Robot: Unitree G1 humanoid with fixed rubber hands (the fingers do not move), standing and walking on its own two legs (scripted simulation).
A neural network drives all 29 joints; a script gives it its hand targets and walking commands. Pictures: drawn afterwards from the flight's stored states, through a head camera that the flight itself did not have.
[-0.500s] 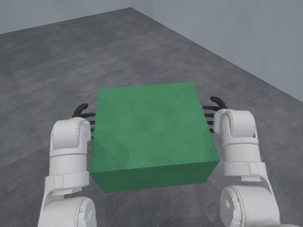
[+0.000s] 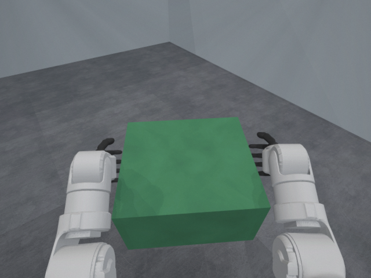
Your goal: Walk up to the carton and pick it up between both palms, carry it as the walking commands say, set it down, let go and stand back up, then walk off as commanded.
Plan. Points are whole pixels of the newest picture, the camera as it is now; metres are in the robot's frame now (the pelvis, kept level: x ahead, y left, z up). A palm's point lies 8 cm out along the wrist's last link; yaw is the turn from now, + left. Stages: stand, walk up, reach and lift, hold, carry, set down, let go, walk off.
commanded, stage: carry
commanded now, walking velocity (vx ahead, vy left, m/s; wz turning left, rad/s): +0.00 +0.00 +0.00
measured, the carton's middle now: (187, 178) +0.37 -0.01 +0.04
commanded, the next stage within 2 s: hold in 1.14 s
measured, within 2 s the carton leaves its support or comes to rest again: neither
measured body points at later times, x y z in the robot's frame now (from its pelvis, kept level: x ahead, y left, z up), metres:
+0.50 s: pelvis +0.02 +0.01 +0.00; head +0.00 +0.01 +0.45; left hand +0.37 +0.21 +0.11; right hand +0.38 -0.16 +0.12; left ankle +0.06 +0.13 -0.73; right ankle +0.12 -0.10 -0.73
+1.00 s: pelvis +0.04 +0.02 +0.00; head +0.02 +0.02 +0.45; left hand +0.38 +0.21 +0.11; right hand +0.39 -0.16 +0.11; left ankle +0.06 +0.13 -0.73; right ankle +0.12 -0.10 -0.73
